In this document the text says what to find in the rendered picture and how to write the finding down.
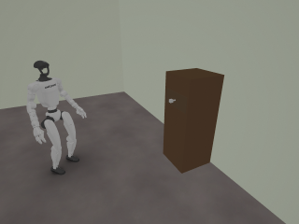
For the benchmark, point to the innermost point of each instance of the left robot foot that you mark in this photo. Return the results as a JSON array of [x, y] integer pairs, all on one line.
[[72, 158]]

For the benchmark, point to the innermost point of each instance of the drawer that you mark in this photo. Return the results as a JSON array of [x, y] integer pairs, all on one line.
[[181, 101]]

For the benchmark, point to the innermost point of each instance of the cabinet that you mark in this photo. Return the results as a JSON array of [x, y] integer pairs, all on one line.
[[189, 137]]

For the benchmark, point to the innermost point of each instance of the robot left upper arm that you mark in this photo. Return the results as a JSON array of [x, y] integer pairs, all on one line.
[[61, 90]]

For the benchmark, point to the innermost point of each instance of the left robot hand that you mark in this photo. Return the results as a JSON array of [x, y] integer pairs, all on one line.
[[81, 112]]

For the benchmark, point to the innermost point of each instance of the right robot forearm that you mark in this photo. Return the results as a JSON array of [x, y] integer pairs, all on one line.
[[32, 115]]

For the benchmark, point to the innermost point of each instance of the robot right upper arm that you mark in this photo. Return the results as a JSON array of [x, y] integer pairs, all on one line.
[[32, 88]]

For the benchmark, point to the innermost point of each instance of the robot right thigh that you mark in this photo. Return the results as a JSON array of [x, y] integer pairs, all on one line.
[[52, 133]]

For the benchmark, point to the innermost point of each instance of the left robot forearm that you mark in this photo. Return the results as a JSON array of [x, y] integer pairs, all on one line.
[[71, 101]]

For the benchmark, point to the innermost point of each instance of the right robot hand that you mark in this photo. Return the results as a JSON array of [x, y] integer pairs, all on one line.
[[39, 135]]

